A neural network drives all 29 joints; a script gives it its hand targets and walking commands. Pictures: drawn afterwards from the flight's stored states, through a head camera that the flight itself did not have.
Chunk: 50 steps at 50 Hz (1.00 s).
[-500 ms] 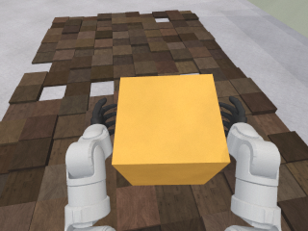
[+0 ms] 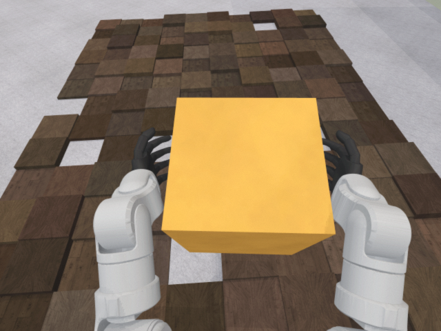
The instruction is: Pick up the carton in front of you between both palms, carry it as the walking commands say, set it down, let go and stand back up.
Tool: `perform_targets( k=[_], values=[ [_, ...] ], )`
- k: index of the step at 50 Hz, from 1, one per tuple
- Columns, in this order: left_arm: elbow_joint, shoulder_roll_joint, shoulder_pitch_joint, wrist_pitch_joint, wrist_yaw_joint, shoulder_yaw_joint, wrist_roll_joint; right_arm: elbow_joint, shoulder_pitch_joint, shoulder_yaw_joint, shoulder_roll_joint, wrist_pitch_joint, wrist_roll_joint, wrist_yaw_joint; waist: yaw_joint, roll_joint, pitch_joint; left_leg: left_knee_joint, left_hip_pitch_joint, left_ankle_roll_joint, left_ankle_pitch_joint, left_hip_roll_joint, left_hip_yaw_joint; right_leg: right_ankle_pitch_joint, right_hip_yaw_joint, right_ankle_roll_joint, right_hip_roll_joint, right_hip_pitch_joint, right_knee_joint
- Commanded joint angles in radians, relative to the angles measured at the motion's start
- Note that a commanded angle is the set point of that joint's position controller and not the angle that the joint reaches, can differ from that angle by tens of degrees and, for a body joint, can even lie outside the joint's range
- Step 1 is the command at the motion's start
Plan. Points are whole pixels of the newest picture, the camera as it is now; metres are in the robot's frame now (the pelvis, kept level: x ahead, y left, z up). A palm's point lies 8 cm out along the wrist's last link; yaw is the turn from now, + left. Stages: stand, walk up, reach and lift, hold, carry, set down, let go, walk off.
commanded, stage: carry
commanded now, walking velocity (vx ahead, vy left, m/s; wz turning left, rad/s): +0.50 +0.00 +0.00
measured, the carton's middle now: (242, 187) +0.37 +0.01 +0.08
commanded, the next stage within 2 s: none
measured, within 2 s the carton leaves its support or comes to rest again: neither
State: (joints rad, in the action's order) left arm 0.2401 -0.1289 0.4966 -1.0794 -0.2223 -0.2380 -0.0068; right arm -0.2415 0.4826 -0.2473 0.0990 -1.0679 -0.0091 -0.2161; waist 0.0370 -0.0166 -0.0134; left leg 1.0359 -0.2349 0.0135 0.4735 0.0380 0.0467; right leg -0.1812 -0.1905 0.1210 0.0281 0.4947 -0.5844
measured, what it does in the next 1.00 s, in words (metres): climbs: left foot, then right foot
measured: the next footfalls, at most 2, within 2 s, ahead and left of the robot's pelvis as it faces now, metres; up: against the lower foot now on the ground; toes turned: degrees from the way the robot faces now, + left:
left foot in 0.32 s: +0.42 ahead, +0.12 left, +0.02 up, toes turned +7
right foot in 0.62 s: +0.55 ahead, -0.15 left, +0.04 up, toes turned -5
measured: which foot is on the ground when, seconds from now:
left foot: up 0.00-0.30, down 0.32-0.62, up 0.64-0.96, down 0.98-1.00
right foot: down 0.00-0.38, up 0.40-0.60, down 0.62-0.98, up 1.00-1.00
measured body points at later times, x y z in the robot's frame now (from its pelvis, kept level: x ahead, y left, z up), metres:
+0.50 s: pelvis +0.36 -0.01 +0.03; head +0.42 -0.03 +0.47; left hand +0.69 +0.12 +0.12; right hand +0.67 -0.19 +0.12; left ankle +0.39 +0.12 -0.70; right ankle +0.23 -0.10 -0.57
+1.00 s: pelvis +0.73 -0.04 +0.03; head +0.75 -0.05 +0.48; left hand +1.10 +0.12 +0.17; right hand +1.10 -0.20 +0.17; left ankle +0.82 +0.00 -0.70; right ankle +0.53 -0.15 -0.64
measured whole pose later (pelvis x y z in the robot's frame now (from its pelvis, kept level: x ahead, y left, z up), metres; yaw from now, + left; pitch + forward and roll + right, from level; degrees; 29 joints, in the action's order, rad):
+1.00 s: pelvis +0.73 -0.04 +0.03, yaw -2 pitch +6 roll -1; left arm 0.08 -0.09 0.56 -1.06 -0.22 -0.26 0.00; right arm -0.08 0.57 -0.29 0.12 -1.04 0.05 -0.24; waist 0.04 -0.03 -0.10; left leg 0.52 -0.50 0.12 0.13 -0.03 0.16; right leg -0.51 -0.05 -0.01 0.01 0.16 -0.82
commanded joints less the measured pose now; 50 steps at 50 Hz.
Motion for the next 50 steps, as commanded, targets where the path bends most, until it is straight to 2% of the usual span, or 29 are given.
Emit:
perform_targets(
  k=[1,6,11,15,16,17,18,19,20,21,22,23,25,28,29,30,31,32,33,34,36,39,42,43,46,47,48,49,50],
  values=[
    [0.077,-0.636,0.521,-0.008,0.015,0.584,-0.195,-0.05,0.543,0.521,0.643,-0.023,-0.138,-0.003,0.021,0.122,-0.463,0.447,-0.557,0.034,-0.051,0.0,-0.067,0.392,0.578,0.134,-0.359,-0.749,0.173],
    [0.139,-0.707,0.63,0.047,0.039,0.649,-0.216,-0.013,0.549,0.554,0.73,0.03,-0.095,0.012,0.01,0.061,-0.406,0.265,-0.624,0.028,-0.085,0.028,-0.002,0.287,0.387,0.086,-0.308,-0.643,0.224],
    [0.119,-0.626,0.447,0.052,0.032,0.614,-0.193,-0.054,0.46,0.601,0.68,0.041,-0.108,-0.007,0.027,0.163,-0.353,-0.191,-0.537,0.015,-0.339,-0.025,0.128,0.665,0.153,0.032,-0.171,-0.635,0.219],
    [0.162,-0.612,0.313,0.029,0.035,0.604,-0.168,-0.117,0.357,0.615,0.658,0.014,-0.125,0.005,-0.008,0.185,-0.387,-0.525,-0.21,0.032,-0.548,-0.138,0.252,1.039,0.075,-0.036,-0.16,-0.651,0.088],
    [0.179,-0.613,0.304,0.023,0.038,0.61,-0.168,-0.116,0.328,0.625,0.674,0.003,-0.124,0.011,-0.051,0.209,-0.434,-0.598,-0.055,0.042,-0.601,-0.139,0.263,1.035,0.034,-0.056,-0.155,-0.622,-0.019],
    [0.199,-0.613,0.281,0.014,0.038,0.62,-0.151,-0.175,0.345,0.638,0.679,0.002,-0.151,0.022,-0.099,0.19,-0.483,-0.621,0.149,0.048,-0.674,-0.121,0.211,0.899,0.029,-0.07,-0.134,-0.535,-0.194],
    [0.253,-0.631,0.28,0.011,0.042,0.63,-0.164,-0.188,0.334,0.67,0.699,-0.003,-0.176,0.026,-0.109,-0.014,-0.609,-0.526,0.561,0.197,-0.627,0.113,-0.098,0.621,0.092,-0.134,-0.094,-0.141,-0.52],
    [0.264,-0.626,0.258,0.003,0.043,0.617,-0.152,-0.163,0.289,0.687,0.712,-0.005,-0.183,0.031,-0.149,-0.249,-0.607,-0.564,0.765,0.302,-0.816,0.264,-0.366,-0.084,0.115,-0.155,0.046,0.228,-0.81],
    [0.261,-0.627,0.252,-0.01,0.05,0.639,-0.158,-0.144,0.231,0.682,0.715,-0.009,-0.163,0.034,-0.172,-0.276,-0.596,-0.501,0.809,0.369,-1.146,0.32,-0.426,-0.376,0.175,-0.126,0.074,0.374,-0.992],
    [0.273,-0.655,0.233,-0.002,0.056,0.632,-0.162,-0.225,0.239,0.723,0.724,-0.002,-0.165,0.034,-0.159,-0.236,-0.596,-0.47,0.845,0.366,-1.029,0.342,-0.459,-0.428,0.307,-0.106,0.013,0.526,-1.07],
    [0.309,-0.648,0.218,0.006,0.058,0.605,-0.148,-0.264,0.243,0.742,0.734,0.003,-0.179,0.036,-0.165,-0.092,-0.553,-0.498,0.719,0.293,-0.832,0.343,-0.44,-0.447,0.388,-0.076,-0.057,0.507,-0.972],
    [0.301,-0.661,0.24,0.004,0.063,0.601,-0.145,-0.27,0.28,0.759,0.778,0.004,-0.207,0.043,-0.159,0.028,-0.496,-0.55,0.547,0.237,-0.664,0.305,-0.414,-0.402,0.351,-0.07,-0.076,0.435,-0.82],
    [0.309,-0.677,0.2,0.008,0.068,0.609,-0.143,-0.314,0.323,0.794,0.804,0.003,-0.249,0.061,-0.088,0.014,-0.418,-0.663,0.26,0.158,-0.423,0.283,-0.265,-0.33,0.274,-0.083,-0.119,0.231,-0.48],
    [0.272,-0.645,0.077,0.003,0.057,0.569,-0.088,-0.342,0.316,0.811,0.754,-0.004,-0.276,0.067,-0.039,-0.187,-0.364,-0.658,0.064,0.088,-0.469,0.182,-0.02,-0.075,0.095,-0.12,-0.059,-0.107,-0.059],
    [0.263,-0.619,0.034,-0.003,0.055,0.578,-0.089,-0.317,0.243,0.791,0.713,-0.009,-0.257,0.063,-0.02,-0.187,-0.401,-0.601,0.022,0.052,-0.387,0.16,0.018,0.062,0.038,-0.126,-0.013,-0.272,0.039],
    [0.251,-0.602,0.017,-0.007,0.051,0.58,-0.1,-0.307,0.189,0.777,0.687,-0.018,-0.233,0.058,0.008,-0.035,-0.415,-0.445,-0.052,0.022,-0.465,0.093,0.106,0.052,-0.005,-0.114,0.019,-0.436,0.057],
    [0.226,-0.576,0.03,-0.011,0.044,0.596,-0.096,-0.277,0.207,0.757,0.662,-0.03,-0.208,0.052,0.054,0.138,-0.404,-0.2,-0.278,-0.014,-0.331,0.013,0.12,0.052,0.257,-0.048,-0.116,-0.601,0.083],
    [0.194,-0.53,0.08,-0.012,0.031,0.595,-0.09,-0.245,0.232,0.734,0.649,-0.044,-0.207,0.055,0.055,0.42,-0.381,0.054,-0.519,-0.032,0.053,-0.084,0.075,0.252,0.716,0.071,-0.353,-0.676,0.227],
    [0.177,-0.561,0.134,-0.018,0.026,0.595,-0.097,-0.234,0.299,0.727,0.611,-0.049,-0.203,0.046,0.055,0.304,-0.326,0.206,-0.613,-0.014,0.095,-0.043,-0.002,0.418,0.766,0.141,-0.356,-0.677,0.182],
    [0.21,-0.561,0.223,-0.019,0.029,0.618,-0.141,-0.199,0.292,0.697,0.598,-0.047,-0.187,0.035,0.042,0.162,-0.348,0.271,-0.639,0.002,0.053,-0.006,-0.055,0.429,0.676,0.134,-0.348,-0.673,0.131],
    [0.253,-0.603,0.402,-0.001,0.036,0.667,-0.213,-0.178,0.372,0.619,0.624,-0.03,-0.164,0.015,0.049,0.054,-0.35,0.155,-0.652,0.021,-0.043,0.034,-0.061,0.265,0.602,0.097,-0.33,-0.625,0.163],
    [0.194,-0.59,0.516,0.019,0.034,0.69,-0.251,-0.047,0.376,0.501,0.577,-0.002,-0.058,-0.019,0.051,0.084,-0.331,-0.076,-0.574,0.01,-0.118,0.01,0.005,0.214,0.478,0.092,-0.292,-0.573,0.224],
    [0.083,-0.558,0.539,0.035,0.02,0.653,-0.249,0.078,0.378,0.432,0.541,0.008,-0.005,-0.047,0.07,0.106,-0.294,-0.39,-0.422,0.013,-0.25,-0.056,0.091,0.383,0.313,0.048,-0.205,-0.539,0.222],
    [0.021,-0.559,0.526,0.036,0.016,0.628,-0.231,0.083,0.391,0.418,0.521,0.012,0.003,-0.049,0.038,0.174,-0.313,-0.44,-0.331,0.029,-0.311,-0.087,0.144,0.495,0.263,0.021,-0.203,-0.515,0.191],
    [-0.081,-0.592,0.508,0.04,0.009,0.579,-0.187,0.145,0.459,0.427,0.556,0.016,-0.025,-0.038,-0.054,0.167,-0.422,-0.591,0.034,0.064,-0.514,-0.136,0.19,0.769,0.13,-0.059,-0.155,-0.466,-0.07],
    [-0.119,-0.61,0.521,0.041,0.008,0.558,-0.162,0.12,0.523,0.443,0.569,0.019,-0.045,-0.029,-0.099,0.153,-0.491,-0.573,0.242,0.069,-0.501,-0.097,0.153,0.62,0.108,-0.078,-0.136,-0.344,-0.229],
    [-0.125,-0.629,0.571,0.042,0.005,0.536,-0.144,0.142,0.555,0.461,0.597,0.019,-0.062,-0.023,-0.133,-0.002,-0.544,-0.522,0.475,0.101,-0.445,0.056,-0.099,0.231,0.129,-0.1,-0.072,-0.09,-0.453],
    [-0.144,-0.63,0.589,0.04,-0.001,0.506,-0.114,0.168,0.583,0.454,0.598,0.023,-0.068,-0.022,-0.092,-0.21,-0.54,-0.537,0.566,0.147,-0.556,0.267,-0.462,-0.312,0.169,-0.108,0.034,0.142,-0.665],
    [-0.159,-0.627,0.617,0.038,-0.003,0.484,-0.111,0.196,0.578,0.448,0.599,0.023,-0.063,-0.021,-0.127,-0.203,-0.502,-0.578,0.541,0.197,-0.578,0.298,-0.568,-0.36,0.214,-0.097,0.025,0.228,-0.763]
  ],
)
